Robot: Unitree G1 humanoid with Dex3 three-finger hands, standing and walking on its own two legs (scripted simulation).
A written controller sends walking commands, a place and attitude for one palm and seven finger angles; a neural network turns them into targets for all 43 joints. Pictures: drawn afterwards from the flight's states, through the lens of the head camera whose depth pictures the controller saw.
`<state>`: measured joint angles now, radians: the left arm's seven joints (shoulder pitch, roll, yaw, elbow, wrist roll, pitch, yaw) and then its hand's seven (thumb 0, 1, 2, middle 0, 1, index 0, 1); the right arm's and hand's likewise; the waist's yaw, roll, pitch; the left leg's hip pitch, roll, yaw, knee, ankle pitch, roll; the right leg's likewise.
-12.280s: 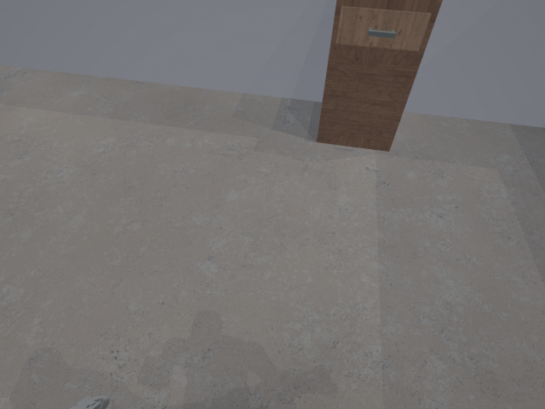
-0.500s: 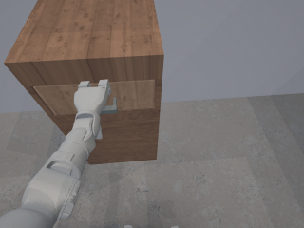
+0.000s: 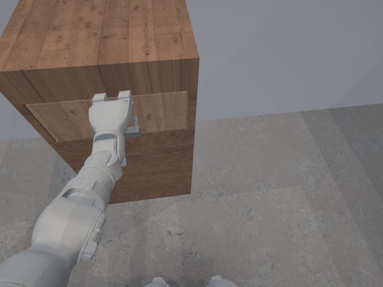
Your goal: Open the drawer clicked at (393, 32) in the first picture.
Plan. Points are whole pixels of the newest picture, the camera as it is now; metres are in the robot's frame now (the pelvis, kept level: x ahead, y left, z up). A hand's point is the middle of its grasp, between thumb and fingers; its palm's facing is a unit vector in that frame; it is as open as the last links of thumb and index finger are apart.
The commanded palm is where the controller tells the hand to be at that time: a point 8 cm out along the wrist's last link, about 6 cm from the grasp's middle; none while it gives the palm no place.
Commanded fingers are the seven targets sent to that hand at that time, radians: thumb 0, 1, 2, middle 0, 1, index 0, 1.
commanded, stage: move the hooked fingers above the handle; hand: left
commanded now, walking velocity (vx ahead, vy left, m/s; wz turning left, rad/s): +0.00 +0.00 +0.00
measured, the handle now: (116, 127) +0.53 +0.16 -0.05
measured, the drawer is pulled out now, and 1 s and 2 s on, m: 0.00 0.00 0.00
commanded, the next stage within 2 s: lower the fingers behind the handle in 0.36 s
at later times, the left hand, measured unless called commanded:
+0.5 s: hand (120, 129) +0.48 +0.14 +0.00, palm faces -0.03 -0.04 -1.00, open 13.8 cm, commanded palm +0.46 +0.14 +0.06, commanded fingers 0.00 -0.50 0.30 -0.30 -1.20 -0.30 -1.20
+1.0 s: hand (125, 137) +0.48 +0.13 -0.03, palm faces -0.04 -0.02 -1.00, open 13.8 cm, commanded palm +0.46 +0.13 +0.03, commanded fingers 0.00 -0.50 0.30 -0.30 -1.20 -0.30 -1.20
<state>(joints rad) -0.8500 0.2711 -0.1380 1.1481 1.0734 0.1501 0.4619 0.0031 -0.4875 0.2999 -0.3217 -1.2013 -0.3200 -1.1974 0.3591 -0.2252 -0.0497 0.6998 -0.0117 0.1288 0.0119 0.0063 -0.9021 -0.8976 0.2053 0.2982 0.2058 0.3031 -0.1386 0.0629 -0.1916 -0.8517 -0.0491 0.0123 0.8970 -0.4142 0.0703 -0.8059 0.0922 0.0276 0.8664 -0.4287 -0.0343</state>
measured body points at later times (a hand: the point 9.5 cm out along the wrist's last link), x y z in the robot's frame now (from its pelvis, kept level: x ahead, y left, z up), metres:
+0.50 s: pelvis +0.00 +0.00 +0.00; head +0.09 +0.00 +0.44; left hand +0.48 +0.14 +0.06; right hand +0.03 -0.25 -0.13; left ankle +0.00 +0.07 -0.69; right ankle -0.02 -0.10 -0.69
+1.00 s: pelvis +0.00 -0.01 -0.01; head +0.11 -0.01 +0.42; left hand +0.47 +0.13 +0.03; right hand +0.02 -0.27 -0.15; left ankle +0.00 +0.07 -0.69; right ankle -0.02 -0.10 -0.69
